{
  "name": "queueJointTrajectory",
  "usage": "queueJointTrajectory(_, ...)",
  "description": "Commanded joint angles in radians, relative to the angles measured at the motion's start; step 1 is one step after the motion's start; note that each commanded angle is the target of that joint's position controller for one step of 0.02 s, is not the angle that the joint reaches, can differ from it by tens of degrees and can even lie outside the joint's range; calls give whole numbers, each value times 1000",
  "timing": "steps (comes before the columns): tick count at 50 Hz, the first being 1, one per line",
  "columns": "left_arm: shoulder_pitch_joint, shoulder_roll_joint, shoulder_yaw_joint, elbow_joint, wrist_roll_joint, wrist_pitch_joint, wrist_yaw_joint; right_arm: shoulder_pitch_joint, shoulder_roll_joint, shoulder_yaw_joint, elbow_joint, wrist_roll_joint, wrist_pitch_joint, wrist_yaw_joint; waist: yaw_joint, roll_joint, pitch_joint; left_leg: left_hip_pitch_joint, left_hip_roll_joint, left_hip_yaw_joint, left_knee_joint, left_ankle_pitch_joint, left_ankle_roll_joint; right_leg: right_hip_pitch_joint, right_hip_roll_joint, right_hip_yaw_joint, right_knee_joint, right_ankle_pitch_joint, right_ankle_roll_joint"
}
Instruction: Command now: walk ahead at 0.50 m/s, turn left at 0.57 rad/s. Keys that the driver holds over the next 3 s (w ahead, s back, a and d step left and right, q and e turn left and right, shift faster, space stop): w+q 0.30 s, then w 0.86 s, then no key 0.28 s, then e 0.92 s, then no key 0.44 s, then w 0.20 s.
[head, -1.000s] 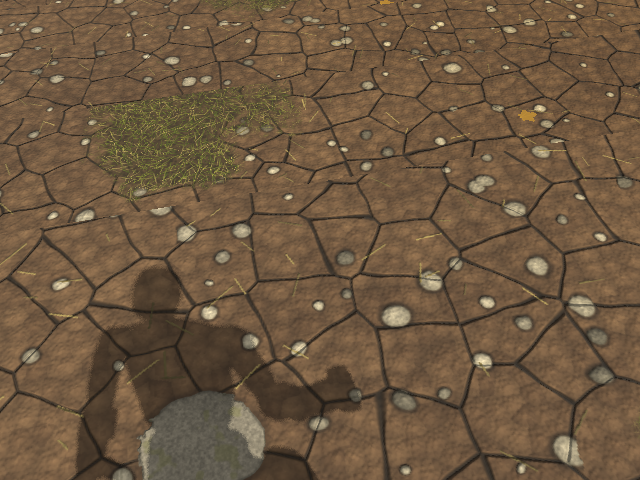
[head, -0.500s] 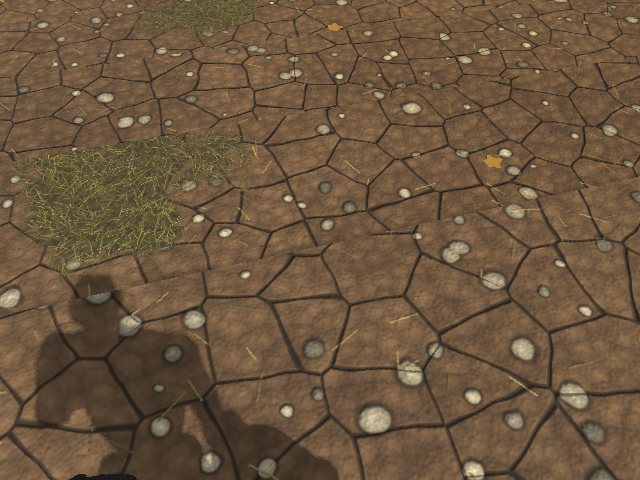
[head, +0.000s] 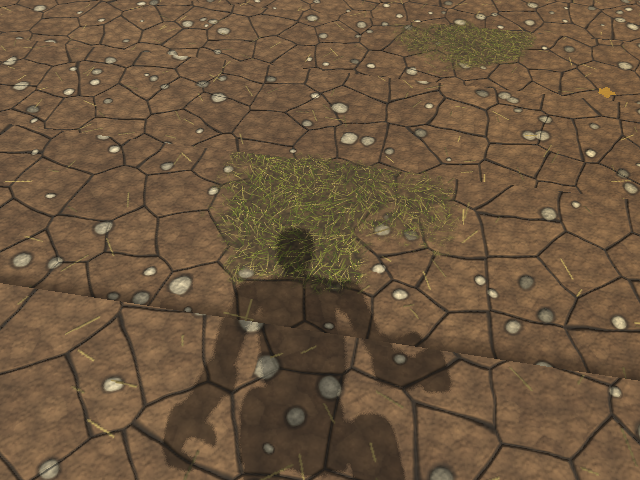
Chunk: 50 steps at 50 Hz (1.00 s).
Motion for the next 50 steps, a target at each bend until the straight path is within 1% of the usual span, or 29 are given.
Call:
queueJointTrajectory(1,-44,174,37,-60,-13,-2,6,-93,-22,4,-95,-1,-9,20,-6,-88,46,19,-6,41,-92,32,18,-10,-281,60,-81,326,-142)
queueJointTrajectory(2,50,29,-24,-57,119,-39,-31,43,12,43,-39,-143,-34,55,-32,-121,8,-5,0,-14,-56,-27,42,97,-370,111,-120,272,-202)
queueJointTrajectory(5,47,134,-1,-57,81,-43,-30,-58,-45,18,-56,-112,-59,59,-17,-96,65,-31,-61,48,-131,-157,78,212,-346,43,-61,289,-188)
queueJointTrajectory(7,39,195,4,-53,83,-24,-23,-38,-59,15,-70,-78,-72,55,-80,-135,26,184,-149,121,-193,-133,106,153,-331,-25,74,687,-175)
queueJointTrajectory(8,43,200,1,-48,95,-22,-28,59,-101,-3,-47,-60,-87,49,-138,-111,-41,406,-206,145,-226,-51,136,62,-282,-88,254,851,-144)
queueJointTrajectory(9,104,131,-25,-39,131,-26,-42,238,-155,-32,9,-68,-95,27,-179,-47,-187,762,-194,61,-112,75,202,-168,-237,-100,527,723,-89)
queueJointTrajectory(10,194,-8,-78,-104,154,-43,-73,474,-242,-49,61,-59,-87,2,-187,211,-502,1300,45,-463,-212,37,428,-540,-72,-24,811,8,4)
queueJointTrajectory(11,38,52,-61,-92,89,-44,-96,567,-197,-30,117,-90,-83,7,-289,37,-366,1289,138,-706,-389,52,391,-760,30,170,1014,-276,6)
queueJointTrajectory(12,-133,55,-58,-151,54,-52,-91,532,-205,-41,139,-93,-103,11,-302,27,-120,1112,114,-569,-424,-13,296,-911,-10,277,1097,-231,-14)
queueJointTrajectory(13,-177,98,-49,-171,60,-62,-64,445,-175,-33,132,-70,-113,12,-264,48,-50,911,97,-485,-429,-8,301,-885,-61,292,1128,-190,-15)
queueJointTrajectory(14,-143,103,-47,-180,92,-60,-37,378,-101,-1,134,-57,-122,18,-190,51,-69,771,78,-424,-433,11,301,-789,-88,309,1092,-151,-27)
queueJointTrajectory(15,-118,68,-58,-178,101,-51,-20,295,-54,20,120,-59,-126,26,-119,40,-41,595,71,-375,-461,32,296,-698,-114,302,1045,-109,-30)
queueJointTrajectory(17,-74,27,-74,-167,83,-20,-15,178,-23,37,76,-69,-123,33,-46,14,-30,395,63,-319,-555,25,297,-589,-130,277,958,-77,-19)
queueJointTrajectory(20,-113,12,-85,-163,70,5,-30,174,-55,36,66,-98,-131,45,-64,-9,-2,289,13,-211,-597,34,266,-558,-132,224,723,128,15)
queueJointTrajectory(22,-216,-15,-99,-191,63,16,-44,239,-84,25,92,-97,-126,61,-110,-7,12,269,-20,-155,-580,85,247,-495,-93,177,525,257,25)
queueJointTrajectory(25,-317,31,-91,-219,57,22,-55,344,-112,11,136,-97,-114,88,-153,13,29,381,40,-212,-543,58,265,-520,-63,178,408,337,20)
queueJointTrajectory(30,-380,96,-72,-228,45,-3,-35,315,-124,6,150,-98,-93,66,-129,11,0,647,80,-233,-459,274,193,-504,-13,156,259,302,-57)
queueJointTrajectory(31,-316,128,-58,-207,31,-12,-28,306,-125,8,151,-105,-94,64,-92,8,-47,619,38,-194,-388,419,152,-351,11,131,264,334,-88)
queueJointTrajectory(32,-151,171,-42,-157,14,-25,-24,310,-90,20,146,-121,-97,66,-39,-41,-182,536,-41,-130,-209,452,84,-67,-16,162,340,392,-156)
queueJointTrajectory(33,80,209,-33,-113,27,-26,-31,491,27,56,147,-145,-111,59,-35,-234,-446,260,-187,-106,101,52,8,425,-229,470,341,448,-392)
queueJointTrajectory(34,279,169,-40,-55,45,-15,-32,492,23,63,156,-134,-115,74,56,-266,-513,-27,-288,-72,429,-578,-29,644,-395,844,184,206,-490)
queueJointTrajectory(35,310,147,-35,-22,59,-24,-30,271,-42,36,111,-101,-104,69,102,-140,-253,-184,-218,-132,564,-521,19,439,-347,824,81,-65,-342)
queueJointTrajectory(36,169,130,-39,-42,50,-29,-26,195,-51,31,96,-88,-99,41,41,-91,-75,-190,-143,-123,565,-406,38,188,-325,712,36,-149,-284)
queueJointTrajectory(37,65,69,-56,-65,49,-23,-19,207,-50,37,105,-109,-99,19,-12,-71,-66,-113,-86,-127,496,-317,48,31,-308,648,-3,-58,-287)
queueJointTrajectory(39,-16,-1,-76,-83,48,-26,-4,179,5,63,104,-142,-90,16,-71,-62,-84,11,-19,-105,405,-260,45,-113,-270,531,-63,121,-283)
queueJointTrajectory(42,-31,32,-54,-80,49,-56,-3,131,6,67,82,-116,-69,21,-83,-74,-64,20,-7,-57,243,-269,-1,-185,-215,400,-108,163,-282)
queueJointTrajectory(45,50,67,-36,-52,67,-68,-28,72,20,73,63,-109,-59,19,-65,-59,-51,-11,-2,-22,88,-38,-29,-181,-224,346,-99,390,-305)
queueJointTrajectory(49,126,50,-43,-21,73,-54,-73,-2,32,74,38,-121,-34,41,-53,-94,-37,89,-35,34,15,132,-2,-251,-173,255,-41,449,-277)
queueJointTrajectory(50,148,46,-44,-7,92,-54,-76,20,27,75,40,-125,-34,47,-62,-114,-27,71,-19,-9,89,185,5,-230,-204,276,-7,429,-282)
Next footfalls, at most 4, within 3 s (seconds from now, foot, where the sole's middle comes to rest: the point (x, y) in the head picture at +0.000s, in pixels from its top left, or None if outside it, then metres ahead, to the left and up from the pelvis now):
0.16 left None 0.26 0.16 -0.78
0.64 right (341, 412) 0.62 0.04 -0.78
1.16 left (225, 346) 0.76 0.32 -0.78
1.62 right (306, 282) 1.08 0.16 -0.95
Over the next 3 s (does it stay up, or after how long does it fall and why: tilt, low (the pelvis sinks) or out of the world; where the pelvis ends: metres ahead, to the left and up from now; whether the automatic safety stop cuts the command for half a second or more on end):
stays up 1.06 0.22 -0.17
